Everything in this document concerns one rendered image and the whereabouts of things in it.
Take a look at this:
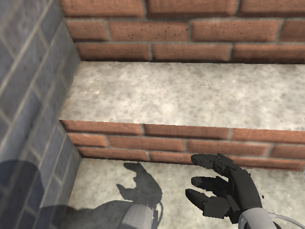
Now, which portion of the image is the robot right forearm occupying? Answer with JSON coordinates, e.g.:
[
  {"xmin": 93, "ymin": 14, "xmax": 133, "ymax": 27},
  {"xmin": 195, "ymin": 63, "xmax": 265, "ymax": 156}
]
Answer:
[{"xmin": 238, "ymin": 207, "xmax": 281, "ymax": 229}]

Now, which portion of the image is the robot left thigh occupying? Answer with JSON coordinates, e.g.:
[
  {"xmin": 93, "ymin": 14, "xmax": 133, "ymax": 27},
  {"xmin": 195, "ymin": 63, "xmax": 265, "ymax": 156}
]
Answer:
[{"xmin": 116, "ymin": 203, "xmax": 158, "ymax": 229}]

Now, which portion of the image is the right robot hand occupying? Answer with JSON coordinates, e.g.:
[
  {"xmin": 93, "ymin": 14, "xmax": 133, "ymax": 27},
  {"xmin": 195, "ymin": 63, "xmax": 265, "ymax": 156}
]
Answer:
[{"xmin": 185, "ymin": 153, "xmax": 264, "ymax": 224}]

